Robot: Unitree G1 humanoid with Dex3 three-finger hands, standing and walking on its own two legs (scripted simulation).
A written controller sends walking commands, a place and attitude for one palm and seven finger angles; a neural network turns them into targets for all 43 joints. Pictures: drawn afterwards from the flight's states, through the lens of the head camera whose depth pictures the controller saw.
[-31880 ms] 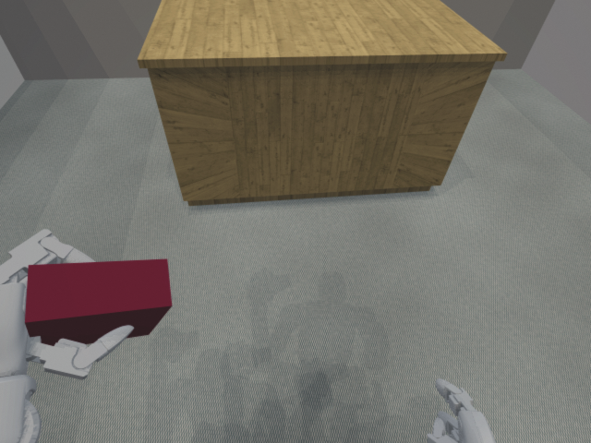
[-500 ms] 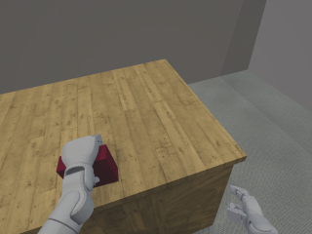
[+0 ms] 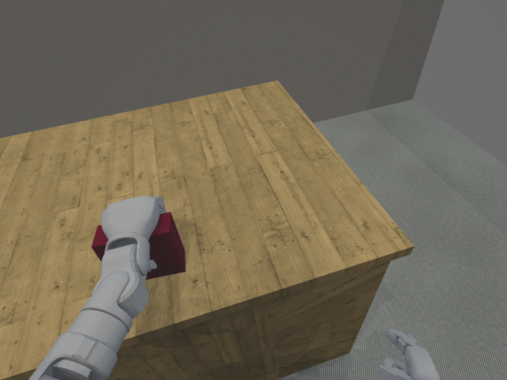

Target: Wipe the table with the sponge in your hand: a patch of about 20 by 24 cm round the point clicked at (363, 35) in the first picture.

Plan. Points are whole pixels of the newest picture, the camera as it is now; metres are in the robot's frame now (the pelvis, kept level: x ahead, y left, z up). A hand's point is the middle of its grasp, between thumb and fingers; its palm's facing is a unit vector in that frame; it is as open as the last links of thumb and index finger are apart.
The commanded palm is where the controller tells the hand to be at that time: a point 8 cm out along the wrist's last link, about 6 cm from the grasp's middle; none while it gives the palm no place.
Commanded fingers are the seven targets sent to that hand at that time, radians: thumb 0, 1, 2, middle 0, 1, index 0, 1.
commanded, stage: wipe forward along the middle lane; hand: left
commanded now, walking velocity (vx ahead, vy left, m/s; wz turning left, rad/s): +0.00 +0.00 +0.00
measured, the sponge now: (146, 255) +0.31 +0.25 +0.01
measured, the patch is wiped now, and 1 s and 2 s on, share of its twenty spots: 1.00 1.00 1.00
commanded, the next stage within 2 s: slide back across to the first lane in 1.12 s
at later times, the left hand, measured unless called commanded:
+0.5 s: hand (143, 215) +0.37 +0.26 +0.06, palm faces -0.09 -0.02 -1.00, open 9.4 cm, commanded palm +0.36 +0.26 +0.09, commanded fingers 0.00 0.10 1.30 -1.20 -1.60 -1.20 -1.60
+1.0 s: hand (143, 195) +0.43 +0.28 +0.06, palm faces -0.11 -0.01 -0.99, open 9.4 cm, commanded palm +0.41 +0.28 +0.09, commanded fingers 0.00 0.10 1.30 -1.20 -1.60 -1.20 -1.60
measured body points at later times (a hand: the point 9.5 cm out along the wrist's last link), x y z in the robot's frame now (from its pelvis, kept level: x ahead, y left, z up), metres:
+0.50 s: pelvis -0.02 +0.01 +0.00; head +0.00 -0.02 +0.44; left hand +0.37 +0.26 +0.11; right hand +0.14 -0.24 -0.12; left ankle +0.02 +0.13 -0.74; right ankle -0.01 -0.09 -0.74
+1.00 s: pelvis +0.00 +0.01 -0.01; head +0.03 +0.00 +0.44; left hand +0.43 +0.28 +0.11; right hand +0.10 -0.25 -0.14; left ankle +0.02 +0.13 -0.74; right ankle -0.01 -0.09 -0.74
